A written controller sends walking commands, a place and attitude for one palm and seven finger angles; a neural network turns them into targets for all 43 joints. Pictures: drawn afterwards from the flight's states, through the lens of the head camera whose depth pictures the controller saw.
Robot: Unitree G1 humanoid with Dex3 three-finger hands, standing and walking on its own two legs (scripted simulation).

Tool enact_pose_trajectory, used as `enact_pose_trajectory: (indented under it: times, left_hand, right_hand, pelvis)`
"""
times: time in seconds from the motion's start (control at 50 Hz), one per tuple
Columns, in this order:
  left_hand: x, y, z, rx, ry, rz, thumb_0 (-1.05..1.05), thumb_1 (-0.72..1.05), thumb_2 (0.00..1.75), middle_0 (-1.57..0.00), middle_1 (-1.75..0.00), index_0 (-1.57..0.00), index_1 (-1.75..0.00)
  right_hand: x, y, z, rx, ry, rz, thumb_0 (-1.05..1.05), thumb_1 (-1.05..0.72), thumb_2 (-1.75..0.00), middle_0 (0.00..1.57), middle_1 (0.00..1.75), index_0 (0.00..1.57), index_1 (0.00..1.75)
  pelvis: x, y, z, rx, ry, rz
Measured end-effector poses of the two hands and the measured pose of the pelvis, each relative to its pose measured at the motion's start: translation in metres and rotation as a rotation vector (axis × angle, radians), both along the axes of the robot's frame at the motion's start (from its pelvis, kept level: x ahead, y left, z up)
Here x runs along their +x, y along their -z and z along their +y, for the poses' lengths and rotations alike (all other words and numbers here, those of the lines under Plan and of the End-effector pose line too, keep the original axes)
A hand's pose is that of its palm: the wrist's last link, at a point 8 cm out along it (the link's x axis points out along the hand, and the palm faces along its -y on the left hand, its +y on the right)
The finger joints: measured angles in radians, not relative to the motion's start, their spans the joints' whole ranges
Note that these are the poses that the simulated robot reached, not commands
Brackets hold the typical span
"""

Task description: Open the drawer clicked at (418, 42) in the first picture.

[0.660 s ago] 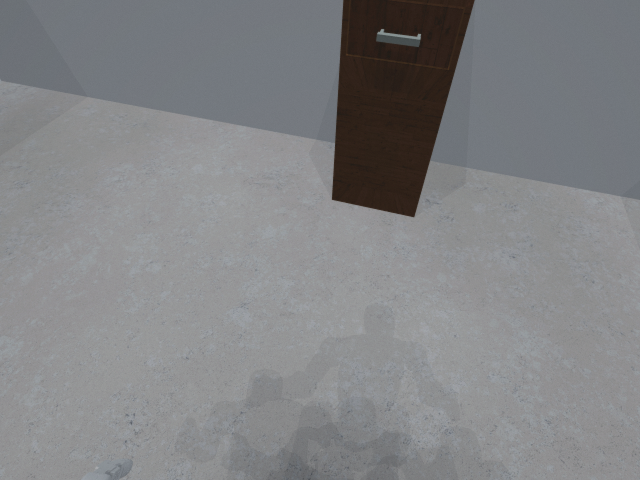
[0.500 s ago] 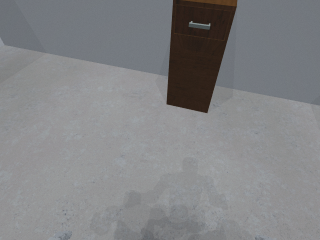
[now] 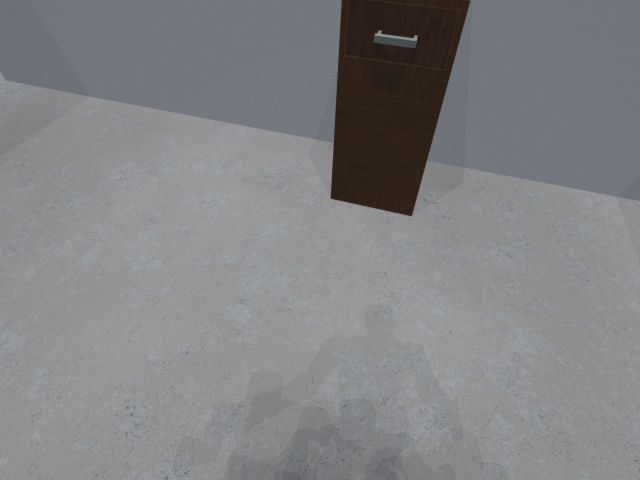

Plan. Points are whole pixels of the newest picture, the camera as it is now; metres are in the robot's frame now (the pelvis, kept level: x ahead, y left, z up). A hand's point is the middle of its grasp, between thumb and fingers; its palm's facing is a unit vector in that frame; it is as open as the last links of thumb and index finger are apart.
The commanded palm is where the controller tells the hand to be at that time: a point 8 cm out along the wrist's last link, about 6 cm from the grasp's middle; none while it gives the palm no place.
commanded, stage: stand and wait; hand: left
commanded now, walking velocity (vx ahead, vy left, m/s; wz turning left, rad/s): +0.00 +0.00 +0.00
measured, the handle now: (396, 38) +1.40 -0.18 +0.00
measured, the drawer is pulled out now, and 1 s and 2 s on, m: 0.00 0.00 0.00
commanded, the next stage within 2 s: look at it before walking up in 0.16 s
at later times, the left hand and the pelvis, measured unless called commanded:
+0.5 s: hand out of the picture +0.07 +0.24 -0.16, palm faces -0.04 -0.95 -0.32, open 7.4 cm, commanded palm none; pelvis +0.00 +0.00 +0.00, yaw +0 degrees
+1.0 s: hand out of the picture +0.08 +0.24 -0.16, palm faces -0.04 -0.95 -0.32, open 7.4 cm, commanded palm none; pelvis +0.01 +0.00 +0.00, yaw -1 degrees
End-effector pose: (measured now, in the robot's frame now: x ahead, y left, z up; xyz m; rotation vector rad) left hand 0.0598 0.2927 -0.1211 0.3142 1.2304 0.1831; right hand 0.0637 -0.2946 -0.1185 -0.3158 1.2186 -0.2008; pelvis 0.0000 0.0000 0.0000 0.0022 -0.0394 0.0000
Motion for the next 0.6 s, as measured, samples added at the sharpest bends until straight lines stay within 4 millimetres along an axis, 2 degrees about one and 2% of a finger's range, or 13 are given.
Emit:
enact_pose_trajectory:
  times: [0.18,0.6]
  left_hand:
    - [0.0035,-0.0013,-0.0032,-0.004,0.008,-0.017,0.00,0.90,0.90,-0.21,-0.30,-0.20,-0.30]
    - [0.0049,0.0005,-0.0052,-0.011,0.011,-0.003,0.00,0.90,0.90,-0.21,-0.30,-0.20,-0.30]
  right_hand:
    - [-0.0080,0.0008,0.0005,0.008,0.007,0.007,0.01,-0.91,-0.90,0.21,0.30,0.20,0.30]
    - [0.0002,-0.0016,0.0005,0.005,0.001,0.005,0.00,-0.91,-0.90,0.21,0.30,0.20,0.30]
  pelvis:
    - [-0.0035,-0.0008,-0.0012,0.000,0.001,0.000]
    - [-0.0010,-0.0018,-0.0015,0.000,0.002,0.011]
